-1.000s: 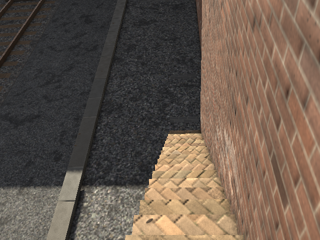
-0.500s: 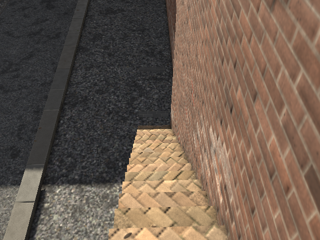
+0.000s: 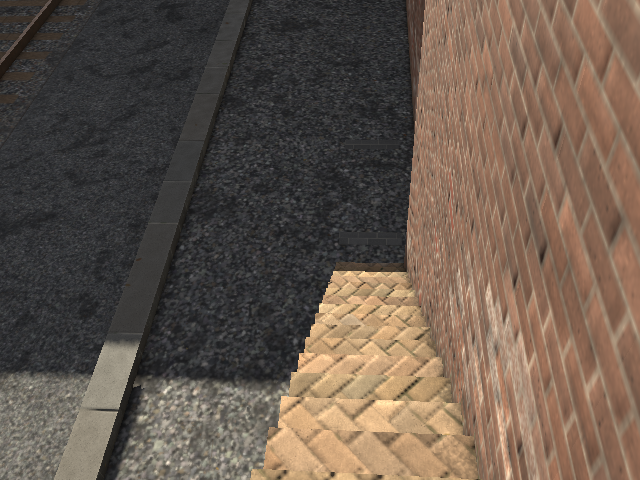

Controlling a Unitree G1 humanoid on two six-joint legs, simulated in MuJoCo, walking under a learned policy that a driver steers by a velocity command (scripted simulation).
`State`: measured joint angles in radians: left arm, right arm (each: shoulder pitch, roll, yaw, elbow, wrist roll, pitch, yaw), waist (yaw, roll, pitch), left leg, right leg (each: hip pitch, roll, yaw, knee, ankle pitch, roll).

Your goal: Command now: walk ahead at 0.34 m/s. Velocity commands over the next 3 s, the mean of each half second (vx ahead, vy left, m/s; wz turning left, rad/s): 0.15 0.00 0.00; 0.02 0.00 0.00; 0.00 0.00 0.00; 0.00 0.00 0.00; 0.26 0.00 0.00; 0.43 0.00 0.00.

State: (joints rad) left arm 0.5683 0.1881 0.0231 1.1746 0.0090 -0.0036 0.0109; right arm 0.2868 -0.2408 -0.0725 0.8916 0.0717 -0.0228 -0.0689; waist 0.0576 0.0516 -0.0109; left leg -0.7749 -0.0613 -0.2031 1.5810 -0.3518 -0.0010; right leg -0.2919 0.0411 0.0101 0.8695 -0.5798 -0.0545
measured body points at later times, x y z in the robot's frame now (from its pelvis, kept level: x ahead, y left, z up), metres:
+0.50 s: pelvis +0.18 -0.01 -0.18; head +0.18 -0.02 +0.27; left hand +0.21 +0.21 -0.33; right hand +0.15 -0.21 -0.35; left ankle +0.17 +0.11 -0.90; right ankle +0.21 -0.17 -0.88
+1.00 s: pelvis +0.21 -0.01 -0.15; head +0.23 -0.02 +0.30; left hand +0.22 +0.24 -0.30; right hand +0.28 -0.24 -0.30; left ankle +0.17 +0.11 -0.90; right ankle +0.20 -0.17 -0.90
